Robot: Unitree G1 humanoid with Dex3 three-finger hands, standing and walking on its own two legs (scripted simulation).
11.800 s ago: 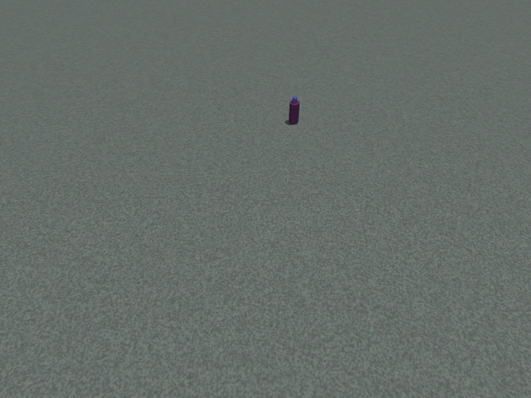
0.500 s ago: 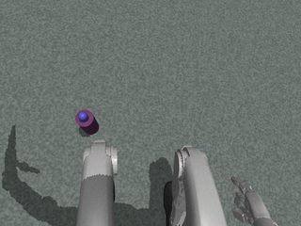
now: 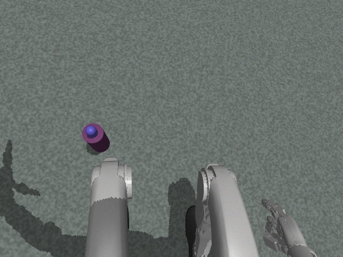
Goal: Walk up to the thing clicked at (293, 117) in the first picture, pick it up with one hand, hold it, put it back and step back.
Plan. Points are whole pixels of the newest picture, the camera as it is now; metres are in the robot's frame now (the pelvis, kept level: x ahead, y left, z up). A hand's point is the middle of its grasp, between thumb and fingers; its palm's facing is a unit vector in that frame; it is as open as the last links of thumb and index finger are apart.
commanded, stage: approach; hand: left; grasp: from the side
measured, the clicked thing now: (96, 137) +0.42 +0.25 -0.30
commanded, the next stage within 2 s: close in in 0.46 s
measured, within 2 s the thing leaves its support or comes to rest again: neither
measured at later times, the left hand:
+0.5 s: hand (49, 141) +0.37 +0.34 -0.20, palm faces +0.12 -0.99 +0.04, open 17.5 cm
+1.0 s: hand (82, 141) +0.39 +0.28 -0.26, palm faces +0.12 -0.99 +0.02, open 17.6 cm
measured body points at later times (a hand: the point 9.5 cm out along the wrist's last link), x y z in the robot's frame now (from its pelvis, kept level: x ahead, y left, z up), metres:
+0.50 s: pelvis +0.00 +0.00 -0.09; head +0.23 +0.13 +0.27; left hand +0.36 +0.40 -0.20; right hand +0.20 -0.26 -0.16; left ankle +0.09 +0.14 -0.36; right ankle +0.09 -0.12 -0.36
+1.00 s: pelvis -0.01 +0.02 -0.12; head +0.21 +0.16 +0.25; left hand +0.38 +0.33 -0.26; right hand +0.17 -0.25 -0.16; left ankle +0.09 +0.14 -0.36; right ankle +0.09 -0.12 -0.36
